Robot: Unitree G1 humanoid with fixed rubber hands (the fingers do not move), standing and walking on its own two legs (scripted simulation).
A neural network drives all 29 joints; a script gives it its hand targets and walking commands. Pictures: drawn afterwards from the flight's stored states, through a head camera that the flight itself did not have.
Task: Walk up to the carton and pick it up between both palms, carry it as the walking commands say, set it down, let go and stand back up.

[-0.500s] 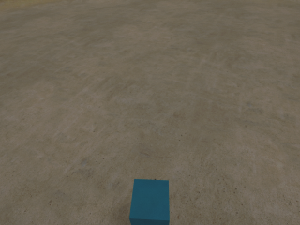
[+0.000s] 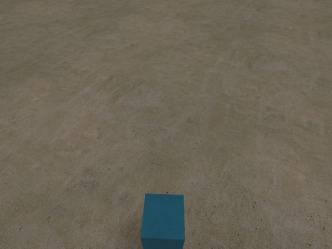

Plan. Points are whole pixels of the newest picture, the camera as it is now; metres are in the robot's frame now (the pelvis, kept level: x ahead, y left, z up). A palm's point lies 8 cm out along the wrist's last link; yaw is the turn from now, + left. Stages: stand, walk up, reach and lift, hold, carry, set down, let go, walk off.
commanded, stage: stand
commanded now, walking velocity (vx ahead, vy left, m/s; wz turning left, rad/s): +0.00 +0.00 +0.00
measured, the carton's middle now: (163, 223) +0.42 +0.02 -0.65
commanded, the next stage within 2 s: reach and lift in 1.24 s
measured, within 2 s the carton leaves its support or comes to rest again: neither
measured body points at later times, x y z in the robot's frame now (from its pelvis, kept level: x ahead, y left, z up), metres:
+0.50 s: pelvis +0.02 +0.01 +0.00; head +0.04 +0.01 +0.45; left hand +0.01 +0.23 -0.16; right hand +0.04 -0.23 -0.16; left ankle +0.02 +0.11 -0.74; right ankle +0.00 -0.10 -0.74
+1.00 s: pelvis +0.03 +0.00 +0.00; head +0.03 +0.00 +0.45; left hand +0.04 +0.23 -0.16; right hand +0.06 -0.24 -0.16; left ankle +0.02 +0.11 -0.74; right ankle +0.00 -0.10 -0.74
